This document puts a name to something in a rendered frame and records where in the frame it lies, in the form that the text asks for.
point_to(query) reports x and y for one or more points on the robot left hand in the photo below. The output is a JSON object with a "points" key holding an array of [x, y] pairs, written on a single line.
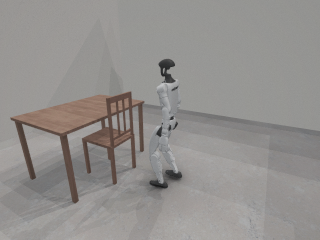
{"points": [[163, 141]]}

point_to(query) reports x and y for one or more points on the robot right forearm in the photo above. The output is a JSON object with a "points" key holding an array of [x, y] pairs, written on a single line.
{"points": [[174, 114]]}

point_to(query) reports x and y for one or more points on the robot left upper arm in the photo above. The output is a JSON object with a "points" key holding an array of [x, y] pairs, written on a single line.
{"points": [[162, 92]]}

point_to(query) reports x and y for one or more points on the robot left forearm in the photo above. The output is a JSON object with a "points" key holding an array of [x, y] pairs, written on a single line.
{"points": [[166, 121]]}

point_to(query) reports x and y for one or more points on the humanoid robot torso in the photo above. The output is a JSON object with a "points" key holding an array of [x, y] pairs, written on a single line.
{"points": [[172, 94]]}

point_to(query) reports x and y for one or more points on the robot right upper arm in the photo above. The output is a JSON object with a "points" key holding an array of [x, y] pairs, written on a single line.
{"points": [[179, 96]]}

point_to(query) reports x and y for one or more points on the chair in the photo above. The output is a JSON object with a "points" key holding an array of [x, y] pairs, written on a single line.
{"points": [[109, 137]]}

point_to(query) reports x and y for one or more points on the left robot thigh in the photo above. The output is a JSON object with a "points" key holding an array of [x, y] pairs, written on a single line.
{"points": [[154, 141]]}

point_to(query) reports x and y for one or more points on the table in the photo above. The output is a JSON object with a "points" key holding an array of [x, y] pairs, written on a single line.
{"points": [[67, 118]]}

